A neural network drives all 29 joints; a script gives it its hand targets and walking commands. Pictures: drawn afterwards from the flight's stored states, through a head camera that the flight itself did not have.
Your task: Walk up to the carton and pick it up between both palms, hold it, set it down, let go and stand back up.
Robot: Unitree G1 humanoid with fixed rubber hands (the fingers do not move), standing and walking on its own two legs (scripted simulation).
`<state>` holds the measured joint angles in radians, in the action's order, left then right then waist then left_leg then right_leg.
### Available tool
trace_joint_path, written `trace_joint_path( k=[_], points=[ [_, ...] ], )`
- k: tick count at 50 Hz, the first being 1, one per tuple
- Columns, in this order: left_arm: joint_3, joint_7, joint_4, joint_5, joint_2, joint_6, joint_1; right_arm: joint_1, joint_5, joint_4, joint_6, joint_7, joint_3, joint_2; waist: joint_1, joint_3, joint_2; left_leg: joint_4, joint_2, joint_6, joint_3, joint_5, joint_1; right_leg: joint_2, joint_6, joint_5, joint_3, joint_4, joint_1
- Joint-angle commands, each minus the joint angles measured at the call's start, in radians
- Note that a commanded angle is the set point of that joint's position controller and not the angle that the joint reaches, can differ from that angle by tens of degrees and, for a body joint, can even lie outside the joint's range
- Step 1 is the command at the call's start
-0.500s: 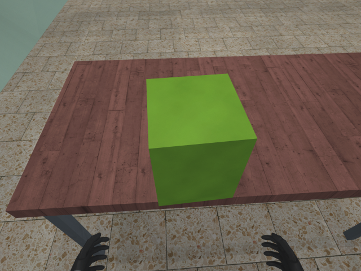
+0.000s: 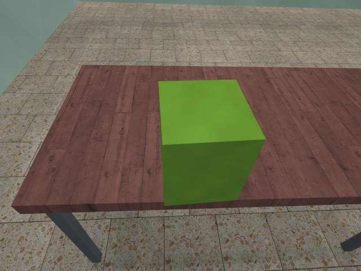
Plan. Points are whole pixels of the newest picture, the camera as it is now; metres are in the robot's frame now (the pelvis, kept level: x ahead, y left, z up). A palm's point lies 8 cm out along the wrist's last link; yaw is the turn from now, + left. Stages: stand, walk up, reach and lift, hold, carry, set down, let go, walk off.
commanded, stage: stand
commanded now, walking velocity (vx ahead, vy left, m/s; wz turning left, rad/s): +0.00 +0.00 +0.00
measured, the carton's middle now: (199, 143) +0.43 -0.04 +0.04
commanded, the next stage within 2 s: none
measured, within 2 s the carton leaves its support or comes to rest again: neither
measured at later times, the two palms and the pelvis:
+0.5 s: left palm out of the picture -0.03 +0.22 -0.14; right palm out of the picture -0.01 -0.22 -0.14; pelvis -0.01 +0.00 +0.00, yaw +1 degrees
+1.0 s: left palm out of the picture -0.04 +0.21 -0.15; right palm out of the picture -0.05 -0.21 -0.14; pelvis -0.01 +0.00 +0.00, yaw +1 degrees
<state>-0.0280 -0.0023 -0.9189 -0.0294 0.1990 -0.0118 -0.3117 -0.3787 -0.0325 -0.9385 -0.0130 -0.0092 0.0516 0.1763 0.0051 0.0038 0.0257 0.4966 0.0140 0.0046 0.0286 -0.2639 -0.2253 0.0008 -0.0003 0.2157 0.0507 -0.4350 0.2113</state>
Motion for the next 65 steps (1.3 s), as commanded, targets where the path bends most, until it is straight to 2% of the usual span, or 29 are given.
trace_joint_path(
  k=[1,3,4,6,9,12,13,14,15,17,19,20,21,22,24,29,31,34,38,40,42,48,51,52,56,57,59,63,65],
  points=[
    [-0.014,0.009,0.004,0.004,0.068,-0.014,-0.049,-0.075,0.014,0.013,-0.015,0.016,0.021,0.120,-0.002,0.009,-0.078,-0.159,0.099,-0.054,0.131,0.027,-0.068,0.068,-0.019,-0.042,-0.082,0.060,-0.053],
    [-0.013,0.017,-0.015,0.001,0.053,-0.013,-0.025,-0.056,0.014,0.002,-0.023,0.028,0.014,0.095,0.002,0.014,-0.070,-0.156,0.096,-0.054,0.143,0.153,-0.057,0.080,-0.020,-0.078,-0.087,0.059,-0.066],
    [-0.021,0.019,-0.004,0.010,0.056,-0.019,-0.024,-0.018,0.003,0.010,-0.026,0.029,0.025,0.116,-0.025,0.027,-0.070,-0.163,0.086,-0.045,0.134,0.139,-0.082,0.081,-0.020,-0.071,-0.096,0.060,-0.090],
    [-0.019,0.022,-0.017,0.004,0.106,-0.013,-0.030,-0.035,-0.001,-0.010,-0.018,0.029,0.037,0.142,-0.009,0.043,-0.009,-0.170,0.076,-0.038,0.130,0.062,-0.097,0.077,-0.022,-0.022,-0.072,0.078,-0.035],
    [-0.001,0.025,-0.059,0.013,0.051,-0.009,-0.083,-0.076,0.008,-0.029,-0.014,0.037,0.032,0.129,0.000,0.017,-0.080,-0.203,0.087,-0.048,0.134,-0.024,-0.060,0.076,-0.014,-0.015,-0.074,0.080,-0.053],
    [-0.004,0.033,-0.071,0.006,0.024,-0.017,-0.054,-0.066,0.009,-0.049,-0.010,0.032,0.014,0.070,0.007,0.080,-0.043,-0.195,0.087,-0.044,0.128,-0.003,-0.059,0.087,-0.020,-0.009,-0.088,0.090,0.003],
    [-0.016,0.029,-0.078,0.012,0.057,-0.012,-0.068,-0.036,0.000,-0.054,-0.011,0.033,0.004,0.052,-0.018,0.037,-0.010,-0.181,0.079,-0.043,0.134,0.055,-0.050,0.084,-0.011,-0.043,-0.072,0.074,-0.037],
    [-0.015,0.035,-0.089,0.004,0.072,-0.014,-0.083,-0.032,0.009,-0.041,-0.005,0.030,0.006,0.069,0.000,0.060,-0.070,-0.180,0.081,-0.038,0.129,0.036,-0.068,0.084,-0.014,-0.023,-0.084,0.090,-0.028],
    [-0.009,0.033,-0.084,0.002,0.064,-0.018,-0.054,-0.042,0.015,-0.051,0.001,0.031,0.002,0.059,-0.002,0.055,-0.020,-0.185,0.065,-0.034,0.111,0.055,-0.063,0.084,-0.009,-0.040,-0.071,0.092,-0.037],
    [-0.021,0.035,-0.083,0.006,0.081,-0.019,-0.086,-0.018,-0.003,-0.059,0.007,0.028,0.013,0.079,-0.018,0.089,-0.056,-0.156,0.042,-0.035,0.077,0.042,-0.107,0.094,-0.020,-0.006,-0.095,0.112,-0.041],
    [-0.022,0.030,-0.089,0.009,0.099,-0.016,-0.068,-0.012,0.003,-0.062,0.000,0.022,0.009,0.088,-0.007,0.073,0.055,-0.158,0.056,-0.039,0.101,0.078,-0.069,0.101,-0.021,0.008,-0.103,0.119,-0.011],
    [-0.003,0.031,-0.103,0.016,0.029,-0.014,-0.104,-0.039,0.003,-0.085,-0.003,0.032,0.006,0.077,-0.029,0.073,-0.008,-0.165,0.063,-0.047,0.102,0.029,-0.094,0.092,-0.025,0.017,-0.087,0.101,-0.027],
    [0.000,0.032,-0.130,0.006,0.021,-0.012,-0.129,-0.047,0.012,-0.090,-0.005,0.031,-0.011,0.037,-0.017,0.068,0.012,-0.158,0.066,-0.049,0.110,0.010,-0.071,0.094,-0.032,0.022,-0.113,0.099,-0.024],
    [-0.002,0.031,-0.138,0.008,0.027,-0.007,-0.124,-0.033,0.009,-0.086,-0.007,0.034,0.007,0.076,-0.010,0.044,-0.044,-0.165,0.065,-0.046,0.116,-0.022,-0.075,0.090,-0.035,0.030,-0.100,0.107,-0.029],
    [-0.015,0.031,-0.083,0.004,0.065,-0.017,-0.045,-0.024,0.009,-0.079,0.006,0.030,-0.005,0.059,-0.020,0.120,0.011,-0.152,0.053,-0.039,0.081,0.034,-0.092,0.106,-0.038,0.021,-0.144,0.113,0.038],
    [0.000,0.030,-0.135,0.007,0.046,-0.016,-0.116,-0.008,-0.001,-0.102,0.001,0.040,0.008,0.095,-0.017,0.100,-0.030,-0.159,0.054,-0.037,0.098,0.028,-0.101,0.082,-0.023,0.028,-0.090,0.116,-0.012],
    [0.003,0.040,-0.151,0.000,0.026,-0.011,-0.101,-0.070,0.018,-0.133,0.013,0.034,-0.017,0.023,0.014,0.086,0.024,-0.147,0.046,-0.036,0.088,0.047,-0.068,0.097,-0.032,0.062,-0.112,0.107,0.026],
    [0.000,0.033,-0.155,0.010,0.022,-0.018,-0.133,0.006,0.012,-0.108,0.006,0.032,-0.003,0.071,-0.017,0.087,-0.059,-0.169,0.061,-0.036,0.116,-0.060,-0.115,0.082,-0.015,0.074,-0.093,0.112,-0.003],
    [-0.003,0.040,-0.133,0.010,0.009,-0.012,-0.068,-0.035,0.015,-0.129,-0.001,0.036,-0.019,0.019,-0.002,0.079,-0.087,-0.156,0.048,-0.027,0.096,0.020,-0.078,0.083,-0.026,0.026,-0.107,0.097,0.004],
    [0.000,0.039,-0.160,0.005,-0.003,-0.013,-0.067,-0.069,0.007,-0.142,0.004,0.040,-0.020,-0.004,0.009,0.114,0.009,-0.149,0.040,-0.035,0.091,0.030,-0.071,0.083,-0.020,0.072,-0.091,0.100,0.020],
    [-0.005,0.039,-0.171,0.009,-0.005,-0.004,-0.126,-0.020,0.012,-0.127,0.008,0.037,-0.012,0.040,-0.009,0.108,-0.033,-0.155,0.065,-0.044,0.120,-0.062,-0.113,0.074,-0.013,0.061,-0.084,0.121,0.011],
    [-0.007,0.045,-0.167,0.011,-0.007,-0.001,-0.089,-0.015,0.004,-0.126,-0.008,0.042,-0.017,0.032,-0.019,0.116,-0.052,-0.162,0.064,-0.037,0.111,0.007,-0.145,0.095,-0.030,0.000,-0.101,0.099,-0.019],
    [-0.010,0.042,-0.189,0.011,-0.006,-0.002,-0.120,-0.062,0.008,-0.167,0.007,0.044,-0.035,-0.010,-0.026,0.028,0.007,-0.149,0.050,-0.036,0.090,0.045,-0.062,0.089,-0.013,0.005,-0.094,0.063,-0.052],
    [-0.007,0.043,-0.178,0.013,0.004,-0.001,-0.091,-0.087,0.010,-0.148,0.002,0.048,-0.023,0.014,0.003,0.040,-0.017,-0.149,0.062,-0.040,0.102,0.084,-0.055,0.090,-0.025,-0.014,-0.099,0.086,-0.019],
    [-0.008,0.033,-0.186,0.016,0.021,0.007,-0.123,-0.080,0.006,-0.152,0.008,0.050,-0.023,0.043,0.003,0.038,-0.071,-0.171,0.067,-0.037,0.113,-0.034,-0.080,0.071,-0.013,0.028,-0.077,0.104,-0.054],
    [-0.001,0.040,-0.192,0.013,0.013,0.008,-0.099,-0.053,0.022,-0.138,-0.002,0.043,-0.008,0.058,0.008,0.109,0.011,-0.157,0.054,-0.030,0.118,0.012,-0.082,0.078,-0.016,0.028,-0.095,0.105,0.015],
    [-0.002,0.037,-0.177,0.017,0.013,-0.007,-0.108,-0.067,0.009,-0.152,0.002,0.044,-0.029,0.037,-0.024,0.093,-0.014,-0.155,0.058,-0.034,0.104,0.042,-0.119,0.094,-0.025,-0.003,-0.095,0.083,-0.047],
    [-0.005,0.040,-0.194,0.023,0.002,-0.008,-0.133,-0.070,0.014,-0.168,-0.005,0.046,-0.037,0.010,-0.011,0.057,-0.070,-0.149,0.059,-0.026,0.095,0.102,-0.056,0.087,-0.019,-0.030,-0.105,0.089,-0.052],
    [-0.001,0.039,-0.188,0.020,0.001,-0.001,-0.107,-0.048,0.012,-0.147,-0.006,0.043,-0.023,0.041,-0.008,0.081,0.004,-0.139,0.059,-0.041,0.114,0.075,-0.092,0.086,-0.010,-0.063,-0.088,0.084,-0.072]
  ],
)
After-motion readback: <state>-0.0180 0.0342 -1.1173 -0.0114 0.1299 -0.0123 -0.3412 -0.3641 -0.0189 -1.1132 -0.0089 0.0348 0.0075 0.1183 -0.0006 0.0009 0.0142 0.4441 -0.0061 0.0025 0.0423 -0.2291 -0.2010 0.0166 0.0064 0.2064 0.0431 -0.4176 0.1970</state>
